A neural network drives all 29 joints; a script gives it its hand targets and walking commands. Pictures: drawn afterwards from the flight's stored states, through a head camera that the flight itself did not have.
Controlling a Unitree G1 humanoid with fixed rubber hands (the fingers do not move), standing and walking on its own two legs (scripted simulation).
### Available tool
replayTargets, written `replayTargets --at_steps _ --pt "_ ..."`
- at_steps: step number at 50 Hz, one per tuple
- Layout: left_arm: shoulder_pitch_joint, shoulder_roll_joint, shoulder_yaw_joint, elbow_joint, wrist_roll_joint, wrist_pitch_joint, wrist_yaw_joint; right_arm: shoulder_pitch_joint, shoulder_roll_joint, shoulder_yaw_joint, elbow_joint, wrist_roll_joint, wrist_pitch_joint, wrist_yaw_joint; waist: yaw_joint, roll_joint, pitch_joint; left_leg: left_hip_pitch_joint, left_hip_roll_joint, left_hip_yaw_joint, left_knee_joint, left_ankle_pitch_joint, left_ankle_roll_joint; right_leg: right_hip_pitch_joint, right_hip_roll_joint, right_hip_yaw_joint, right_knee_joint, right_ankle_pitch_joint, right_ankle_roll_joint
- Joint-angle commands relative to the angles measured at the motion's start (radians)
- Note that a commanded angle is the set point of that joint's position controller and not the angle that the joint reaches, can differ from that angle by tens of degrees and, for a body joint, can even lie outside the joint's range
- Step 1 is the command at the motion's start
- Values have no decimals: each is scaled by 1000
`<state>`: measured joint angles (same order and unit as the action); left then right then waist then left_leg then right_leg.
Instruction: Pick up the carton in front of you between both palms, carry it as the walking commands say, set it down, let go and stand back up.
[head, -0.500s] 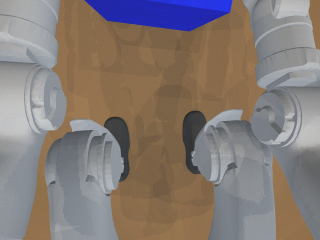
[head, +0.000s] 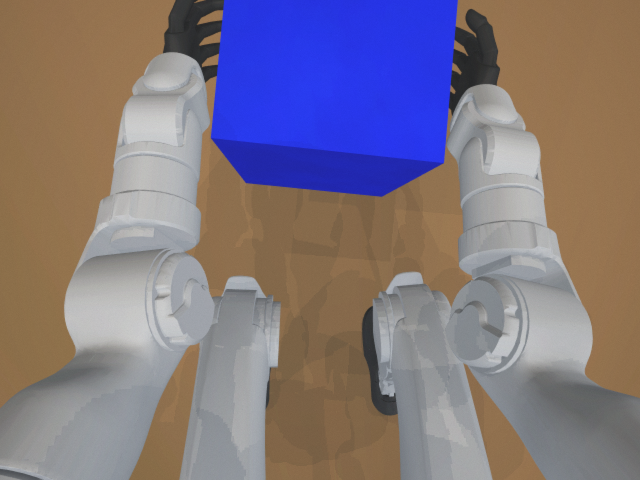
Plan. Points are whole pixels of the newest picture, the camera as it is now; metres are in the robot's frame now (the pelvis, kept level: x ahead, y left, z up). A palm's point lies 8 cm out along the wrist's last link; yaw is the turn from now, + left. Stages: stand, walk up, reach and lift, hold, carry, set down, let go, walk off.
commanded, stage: reach and lift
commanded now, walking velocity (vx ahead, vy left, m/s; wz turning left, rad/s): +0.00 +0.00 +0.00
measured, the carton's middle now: (327, 94) +0.55 +0.00 -0.14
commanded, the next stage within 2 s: none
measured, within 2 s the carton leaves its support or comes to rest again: neither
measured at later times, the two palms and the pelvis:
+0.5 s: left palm (130, 26) +0.50 +0.15 +0.06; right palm (564, 56) +0.49 -0.15 +0.07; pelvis +0.02 +0.00 +0.11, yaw +0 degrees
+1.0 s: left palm out of the picture +0.44 +0.15 +0.22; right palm out of the picture +0.44 -0.15 +0.22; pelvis +0.06 +0.00 +0.24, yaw +0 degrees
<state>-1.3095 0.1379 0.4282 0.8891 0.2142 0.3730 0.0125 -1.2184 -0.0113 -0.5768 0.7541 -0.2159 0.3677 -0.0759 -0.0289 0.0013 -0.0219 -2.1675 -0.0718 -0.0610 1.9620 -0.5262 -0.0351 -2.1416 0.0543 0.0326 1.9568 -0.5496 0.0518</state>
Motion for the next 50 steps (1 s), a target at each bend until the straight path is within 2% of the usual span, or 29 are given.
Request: replayTargets --at_steps 1,4,8,12,16,21,27,38,50 --pt "-516 -1020 -285 57 -73 -4 -245 -659 900 373 44 62 3 258 -46 76 -844 475 -96 132 -252 65 27 448 111 -130 -255 103 -37" --pt "-530 -1010 -263 48 -52 -2 -243 -678 920 380 28 61 9 271 -24 61 -902 531 -97 133 -299 52 32 489 111 -127 -298 89 -35" --pt "-541 -1050 -289 6 -56 10 -243 -707 983 450 -23 96 26 286 5 28 -1048 637 -95 141 -353 70 33 583 113 -130 -345 104 -22" --pt "-523 -1122 -366 -74 -92 32 -250 -698 1050 542 -90 142 51 296 12 0 -1220 757 -95 147 -386 151 30 702 115 -135 -385 176 -9" --pt "-461 -1189 -451 -144 -131 57 -260 -618 1094 608 -128 172 74 306 5 7 -1294 854 -96 142 -423 234 21 777 118 -130 -424 253 -4" --pt "-345 -1244 -513 -178 -150 67 -261 -473 1114 636 -128 174 77 314 -7 41 -1235 932 -97 123 -490 300 10 810 120 -112 -486 307 -12" --pt "-207 -1276 -519 -170 -130 46 -243 -327 1126 637 -103 156 56 319 -8 64 -1082 1022 -98 94 -600 307 6 847 119 -90 -588 299 -23" --pt "-11 -1299 -522 -191 -96 15 -233 -134 1155 655 -98 119 28 316 10 14 -918 1220 -89 54 -812 291 20 1052 112 -47 -804 279 -33" --pt "200 -1318 -600 -279 -100 18 -252 100 1192 734 -153 112 26 314 18 6 -774 1471 -68 20 -1050 362 29 1386 88 6 -1050 370 -46"
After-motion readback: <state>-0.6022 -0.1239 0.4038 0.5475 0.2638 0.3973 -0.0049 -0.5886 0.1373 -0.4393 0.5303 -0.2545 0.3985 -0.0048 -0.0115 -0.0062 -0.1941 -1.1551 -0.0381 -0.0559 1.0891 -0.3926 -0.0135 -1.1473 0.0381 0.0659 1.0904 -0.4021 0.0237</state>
